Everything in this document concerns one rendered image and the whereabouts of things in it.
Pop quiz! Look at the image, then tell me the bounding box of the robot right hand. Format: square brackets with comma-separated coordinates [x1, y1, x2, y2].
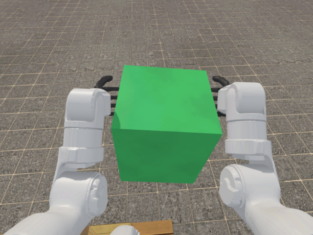
[211, 76, 230, 117]

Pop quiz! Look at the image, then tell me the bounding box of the robot left hand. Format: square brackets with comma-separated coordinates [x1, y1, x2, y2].
[94, 75, 119, 116]

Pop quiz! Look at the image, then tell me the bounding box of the robot right upper arm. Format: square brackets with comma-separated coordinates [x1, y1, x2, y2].
[219, 164, 313, 235]

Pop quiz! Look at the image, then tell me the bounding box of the robot left thigh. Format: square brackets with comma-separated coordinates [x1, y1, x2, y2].
[110, 225, 140, 235]

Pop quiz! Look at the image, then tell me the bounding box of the robot left upper arm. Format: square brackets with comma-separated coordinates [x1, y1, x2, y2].
[3, 171, 108, 235]

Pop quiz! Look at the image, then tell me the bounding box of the carton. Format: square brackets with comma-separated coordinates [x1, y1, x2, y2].
[111, 65, 223, 184]

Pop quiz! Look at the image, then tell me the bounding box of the robot left forearm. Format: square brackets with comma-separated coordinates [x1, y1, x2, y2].
[49, 88, 111, 205]

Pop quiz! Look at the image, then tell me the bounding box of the robot right forearm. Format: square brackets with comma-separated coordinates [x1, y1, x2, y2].
[217, 82, 281, 191]

